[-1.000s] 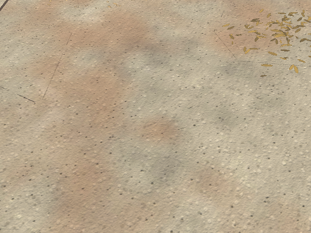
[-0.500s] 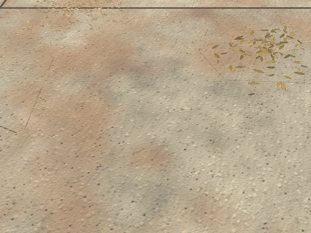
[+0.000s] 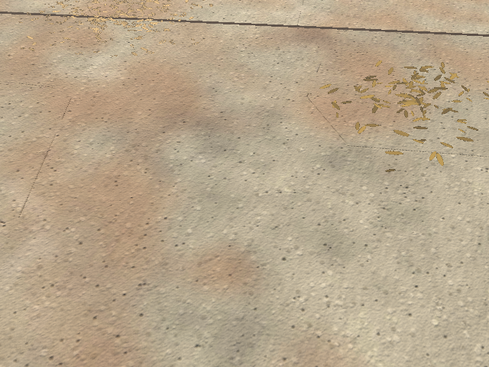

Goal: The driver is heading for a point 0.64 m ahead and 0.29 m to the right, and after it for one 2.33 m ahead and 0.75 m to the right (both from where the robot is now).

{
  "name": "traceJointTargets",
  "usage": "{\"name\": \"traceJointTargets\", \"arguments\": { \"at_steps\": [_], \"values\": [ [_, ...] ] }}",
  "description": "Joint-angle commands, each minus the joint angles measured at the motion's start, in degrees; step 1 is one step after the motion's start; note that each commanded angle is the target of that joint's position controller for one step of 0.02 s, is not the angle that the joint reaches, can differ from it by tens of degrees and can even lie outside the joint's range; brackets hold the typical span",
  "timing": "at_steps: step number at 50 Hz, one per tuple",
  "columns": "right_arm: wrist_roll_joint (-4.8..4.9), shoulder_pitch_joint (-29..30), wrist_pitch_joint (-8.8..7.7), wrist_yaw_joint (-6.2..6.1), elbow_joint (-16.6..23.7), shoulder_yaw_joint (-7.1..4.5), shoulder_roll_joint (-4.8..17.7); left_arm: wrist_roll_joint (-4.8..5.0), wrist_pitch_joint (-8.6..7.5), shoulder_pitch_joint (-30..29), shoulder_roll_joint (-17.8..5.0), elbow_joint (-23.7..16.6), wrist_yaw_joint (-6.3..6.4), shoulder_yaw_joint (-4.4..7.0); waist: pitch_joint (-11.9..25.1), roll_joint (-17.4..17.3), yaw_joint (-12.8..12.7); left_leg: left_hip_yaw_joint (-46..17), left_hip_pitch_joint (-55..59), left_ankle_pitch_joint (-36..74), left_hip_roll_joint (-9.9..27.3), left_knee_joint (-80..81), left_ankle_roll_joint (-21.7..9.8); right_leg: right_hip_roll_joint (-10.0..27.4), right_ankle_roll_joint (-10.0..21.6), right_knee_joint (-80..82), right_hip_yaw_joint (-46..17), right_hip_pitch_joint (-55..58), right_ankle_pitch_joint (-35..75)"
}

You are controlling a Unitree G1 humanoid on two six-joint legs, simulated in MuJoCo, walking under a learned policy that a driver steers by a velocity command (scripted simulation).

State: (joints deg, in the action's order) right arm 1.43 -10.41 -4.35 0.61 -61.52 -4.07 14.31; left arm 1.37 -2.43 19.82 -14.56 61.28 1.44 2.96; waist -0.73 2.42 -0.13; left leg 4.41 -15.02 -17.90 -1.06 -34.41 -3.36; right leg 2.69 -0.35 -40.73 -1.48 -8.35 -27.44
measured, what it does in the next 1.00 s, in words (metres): walks ahead, turning right: right foot, then left foot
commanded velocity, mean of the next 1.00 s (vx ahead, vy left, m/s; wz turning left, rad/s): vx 0.46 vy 0.00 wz -0.47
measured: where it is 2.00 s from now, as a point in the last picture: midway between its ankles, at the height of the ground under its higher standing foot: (319, 328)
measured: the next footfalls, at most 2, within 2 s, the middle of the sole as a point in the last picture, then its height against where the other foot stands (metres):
right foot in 0.46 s outside the picture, level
left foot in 0.94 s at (274, 302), level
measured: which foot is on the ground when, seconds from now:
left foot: down 0.00-0.44, up 0.46-0.92, down 0.94-1.00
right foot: up 0.00-0.44, down 0.46-0.96, up 0.98-1.00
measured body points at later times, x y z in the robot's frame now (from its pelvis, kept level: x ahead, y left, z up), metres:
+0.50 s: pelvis +0.24 -0.06 -0.02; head +0.27 -0.07 +0.43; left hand +0.49 +0.14 -0.11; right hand +0.15 -0.31 -0.16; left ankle +0.03 +0.10 -0.66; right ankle +0.33 -0.15 -0.73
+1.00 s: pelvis +0.53 -0.11 +0.00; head +0.56 -0.13 +0.44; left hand +0.69 +0.13 -0.13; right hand +0.62 -0.43 -0.08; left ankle +0.68 -0.06 -0.73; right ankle +0.34 -0.14 -0.69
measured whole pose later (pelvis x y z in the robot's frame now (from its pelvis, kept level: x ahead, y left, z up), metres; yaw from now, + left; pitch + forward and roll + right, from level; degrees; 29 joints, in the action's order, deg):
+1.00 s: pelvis +0.53 -0.11 +0.00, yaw -31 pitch +3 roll +1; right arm -1.1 0.0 -8.0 0.7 -43.3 -2.5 15.0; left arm 1.2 -2.0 21.1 -16.3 48.1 1.3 4.5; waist -1.3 1.0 -4.6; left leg -0.7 -27.0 -4.3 -1.8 -29.6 -0.7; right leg -6.3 2.5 -49.7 -12.4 -11.0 -31.4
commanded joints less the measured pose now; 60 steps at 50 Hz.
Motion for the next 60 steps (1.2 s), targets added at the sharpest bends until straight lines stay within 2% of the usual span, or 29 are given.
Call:
{"name": "traceJointTargets", "arguments": {
  "at_steps": [1, 2, 5, 11, 17, 20, 22, 23, 24, 25, 26, 27, 28, 29, 31, 34, 38, 44, 46, 47, 48, 49, 50, 51, 52, 53, 54, 56, 60],
  "values": [
    [-1.13, -14.8, -1.87, 0.33, -2.6, -1.17, 8.7, 1.89, -3.02, -9.1, -5.0, -7.8, -0.28, 0.86, -0.8, -11.3, 6.2, -40.4, 25.0, -6.2, 23.6, 23.0, -13.0, -2.8, 2.5, -29.9, -6.2, -36.6, -4.1],
    [-1.08, -10.6, -2.37, 0.23, -1.0, -0.39, 6.2, 2.59, -3.25, -8.3, -5.0, -7.1, -0.74, 0.96, -2.8, -8.8, 4.4, -32.4, 22.1, -4.7, 21.2, 23.0, -10.3, -0.5, 4.2, -30.9, -7.0, -37.0, 1.7],
    [-1.59, -7.1, -2.35, 0.11, 0.1, 1.09, 2.9, 1.43, -2.64, -7.8, -4.7, -6.1, -1.19, 1.99, -4.1, -8.1, 1.9, -14.4, 17.0, 9.5, 15.1, 24.5, -4.3, 3.1, 5.3, -23.0, -5.7, -33.0, 14.0],
    [-2.72, -9.1, -1.74, -1.83, 0.4, 0.93, 6.4, 0.55, -1.22, -15.9, -0.7, -10.3, -2.32, 1.03, -6.2, -5.4, 2.5, -3.0, 13.1, 20.7, 14.2, 28.6, -4.9, 2.8, 2.2, -8.8, -1.9, -33.9, 25.0],
    [-1.41, -13.6, -0.77, -2.38, 0.1, 0.45, 7.5, 0.23, -1.03, -25.3, -0.3, -16.1, -4.55, -0.04, -8.5, -4.8, 3.9, 4.9, 17.8, 29.3, 16.2, 26.8, -4.1, 1.4, 4.6, 3.1, 4.7, -31.2, 27.5],
    [-1.21, -11.7, 0.29, -2.83, 1.6, -0.34, 9.9, 0.24, -0.88, -22.1, -3.1, -17.3, -5.60, 1.32, -3.5, -8.2, -0.4, 7.7, 22.1, 58.5, 17.4, 15.7, -2.7, -3.2, 7.9, 3.4, 9.0, -22.4, 20.9],
    [-1.34, -9.2, 1.18, -3.13, 3.5, -0.69, 11.1, 0.46, -0.38, -7.6, -8.3, -14.3, -5.46, 4.19, 5.0, -9.0, -8.4, 8.5, 17.4, 65.2, 16.0, -4.2, -1.0, -7.2, 11.1, 5.8, 9.4, -3.0, 20.2],
    [-1.71, -9.2, 0.79, -2.99, 4.7, -0.37, 10.7, 0.55, 0.31, 0.9, -12.3, -12.6, -4.21, 6.13, 9.4, -4.4, -11.9, 8.2, 4.2, 49.2, 13.2, -20.9, 1.2, -2.6, 13.8, 8.7, -0.9, 13.3, 16.7],
    [-2.75, -15.2, -1.00, -1.40, 7.4, 2.37, 0.5, 0.49, 0.17, 0.8, -16.7, -13.0, -3.50, 6.37, 15.5, 10.9, -4.1, 3.3, -20.7, -10.7, 0.5, -43.7, 4.4, 13.8, 25.1, 14.5, -34.9, 31.3, 6.8],
    [-0.17, -8.3, -4.03, -0.41, 9.5, 1.70, 4.6, -0.29, -0.43, 3.2, -13.2, -13.2, -3.38, 5.23, 20.5, 6.3, -7.6, -9.7, -27.3, -14.5, -1.4, -50.9, 3.0, 16.7, 26.4, 25.2, -48.6, 33.1, 0.2],
    [1.90, -2.3, -5.47, -0.15, 11.8, 0.67, 7.9, -0.78, -1.41, 0.3, -10.3, -13.1, -3.18, 4.48, 11.3, 4.6, -7.4, -10.5, -32.7, -8.9, 2.2, -49.3, 1.1, 14.9, 22.6, 26.8, -40.0, 27.1, 4.0],
    [1.44, -1.3, -6.01, -0.58, 12.1, 0.59, 8.2, -0.61, -2.24, -4.8, -8.1, -14.3, -3.38, 3.77, 6.6, -1.5, -4.3, -10.4, -29.9, -3.3, 5.1, -43.7, 0.5, 12.2, 20.3, 27.1, -32.0, 17.4, 11.0],
    [0.26, -1.9, -5.67, -1.18, 11.2, -0.04, 8.4, -0.77, -2.64, -9.2, -6.4, -15.5, -3.61, 3.20, 3.8, -4.1, -1.5, -10.1, -25.3, -1.1, 6.8, -38.7, 0.9, 9.7, 18.6, 27.7, -26.0, 8.6, 17.6],
    [-0.36, -3.8, -4.72, -1.35, 11.1, -0.50, 8.7, -1.30, -2.86, -11.3, -5.6, -16.4, -3.49, 2.81, 3.2, -3.5, 0.7, -10.7, -20.7, 0.2, 8.2, -35.8, 1.5, 7.8, 17.9, 28.5, -22.1, 2.9, 21.5],
    [-1.31, -4.0, -3.05, -1.52, 12.1, -0.80, 7.5, -0.82, -2.81, -11.1, -6.3, -16.6, -2.96, 2.70, 1.8, -2.6, 2.3, -9.7, -17.7, 0.7, 8.9, -29.8, 3.4, 6.3, 17.7, 29.9, -18.5, -3.4, 24.9],
    [-2.61, 3.4, -2.04, -2.11, 15.4, -0.57, 6.3, -0.70, -2.77, -7.1, -9.2, -16.3, -1.52, 3.37, -0.7, -1.4, 0.6, -7.7, -19.5, 9.7, 7.6, -18.0, 6.3, 4.2, 17.2, 31.0, -14.8, -8.1, 26.6],
    [-2.04, 12.3, -2.53, -1.49, 18.5, 0.26, 4.4, -0.30, -2.03, -2.6, -9.6, -15.7, -0.77, 3.51, -1.3, 1.0, -3.1, -6.9, -15.6, 24.1, 3.7, -0.2, 6.4, 1.0, 13.1, 29.1, -12.5, -9.3, 23.2],
    [-0.97, 16.9, -3.91, 0.25, 21.8, -0.11, 7.5, 0.06, -0.90, 1.5, -9.0, -14.7, -0.22, 3.48, 0.3, 2.7, -4.1, -9.1, -14.4, 19.1, 1.5, 8.4, 4.6, 4.7, 11.8, 20.2, -20.9, 2.3, 23.4],
    [-0.86, 11.7, -4.61, 0.33, 20.8, -0.75, 9.0, -0.25, -0.44, 0.6, -9.2, -15.5, 0.04, 3.54, 2.1, 4.9, -0.9, -7.9, -7.3, 14.9, 0.9, 10.4, 2.6, 4.6, 10.8, 15.5, -22.6, 3.4, 29.1],
    [-1.87, 5.0, -4.96, -0.06, 19.5, -1.69, 11.2, -0.47, -0.40, -0.8, -7.6, -16.5, -0.09, 2.96, 6.5, 4.5, 2.6, -8.7, 3.4, 17.2, 2.7, 11.1, 0.2, 0.9, 8.6, 6.9, -20.2, 1.3, 34.9],
    [-3.20, -4.5, -4.90, -0.60, 18.9, -2.66, 15.1, -1.46, -0.47, -1.6, -5.0, -18.5, -0.14, 1.95, 15.8, -0.9, 6.4, -17.2, 19.7, 24.0, 12.9, 7.4, -3.8, -3.3, 5.7, -9.6, -15.0, -6.6, 27.9],
    [-3.82, -7.6, -3.72, -0.47, 17.4, -3.28, 17.7, 0.03, -0.90, 8.2, -1.7, -19.6, -0.16, 1.02, 23.6, -21.1, 1.7, -41.9, 38.2, 27.2, 26.7, 9.9, -14.0, -11.5, 1.5, -27.3, -8.7, -27.1, -8.1],
    [-2.21, -6.3, -3.06, -0.23, 18.9, -2.04, 12.0, 0.54, -0.71, 9.5, -8.4, -18.1, 0.05, 2.00, 22.5, -16.5, 2.2, -45.0, 36.6, 24.8, 27.6, 10.5, -13.4, -6.2, 0.4, -35.5, -10.8, -32.1, -9.6],
    [-1.92, -3.2, -2.40, -0.54, 20.2, -0.91, 8.0, 0.50, -0.02, 3.5, -11.4, -18.9, 0.19, 2.95, 14.9, -10.6, 3.6, -33.8, 29.5, 30.3, 24.9, 10.2, -11.0, -4.6, -0.7, -37.7, -9.4, -34.0, -6.0],
    [-2.22, 0.0, -1.72, -0.61, 20.7, -0.40, 7.1, 0.05, 0.65, 0.0, -11.5, -19.8, 0.49, 3.28, 10.1, -5.6, 2.7, -25.2, 21.5, 38.3, 22.0, 10.6, -9.4, -2.7, -1.8, -36.6, -6.9, -32.6, -2.9],
    [-2.39, 1.6, -1.24, -0.61, 20.2, -0.29, 6.7, -0.52, 1.13, -1.8, -10.9, -20.7, 0.63, 3.60, 6.7, -4.9, 1.5, -20.5, 15.2, 42.7, 19.7, 11.5, -8.7, -1.1, -2.2, -33.9, -6.0, -31.5, -0.8],
    [-2.65, 2.6, -0.97, -0.62, 19.9, -0.09, 6.4, -0.17, 1.89, -1.2, -9.4, -21.1, 0.48, 3.67, 5.1, -6.4, -0.1, -16.3, 10.5, 41.8, 17.5, 13.5, -7.9, 0.4, -2.1, -31.3, -5.1, -28.7, 0.2],
    [-2.66, 3.7, -0.83, -0.66, 19.0, -0.59, 7.4, 0.40, 3.06, -1.1, -5.5, -22.6, 0.31, 2.80, 3.7, -9.8, -1.1, -11.6, 5.8, 41.6, 16.3, 17.2, -8.9, 0.8, -2.6, -25.4, -2.4, -26.4, 2.4],
    [-1.81, 5.3, 0.27, -1.71, 18.8, -1.82, 10.4, -0.20, 3.59, -4.1, -5.1, -25.6, -0.35, 2.47, 6.7, -8.6, -1.0, -5.9, 7.3, 41.6, 17.9, 19.6, -10.2, 2.0, -2.7, -14.0, -1.1, -24.0, 13.2]
  ]
}}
